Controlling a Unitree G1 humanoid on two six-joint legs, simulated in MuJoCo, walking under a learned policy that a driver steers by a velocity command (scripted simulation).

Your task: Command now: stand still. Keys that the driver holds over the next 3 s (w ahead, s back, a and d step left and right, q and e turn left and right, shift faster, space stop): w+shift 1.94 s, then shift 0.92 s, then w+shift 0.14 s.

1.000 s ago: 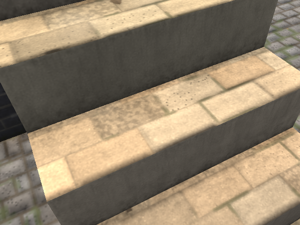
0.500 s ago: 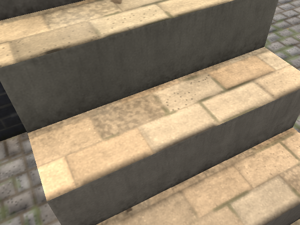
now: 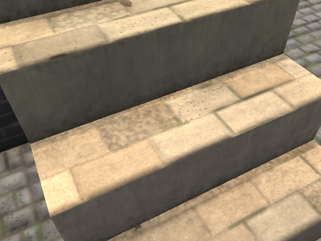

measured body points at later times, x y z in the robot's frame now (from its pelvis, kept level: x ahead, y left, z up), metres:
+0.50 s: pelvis +0.00 +0.00 +0.00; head -0.01 -0.01 +0.45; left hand +0.14 +0.30 -0.09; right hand +0.15 -0.25 -0.09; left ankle +0.00 +0.22 -0.72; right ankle -0.16 -0.18 -0.71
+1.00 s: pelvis +0.00 +0.00 +0.00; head -0.01 -0.01 +0.45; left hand +0.14 +0.30 -0.09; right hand +0.15 -0.25 -0.09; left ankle +0.00 +0.22 -0.72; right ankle -0.16 -0.19 -0.71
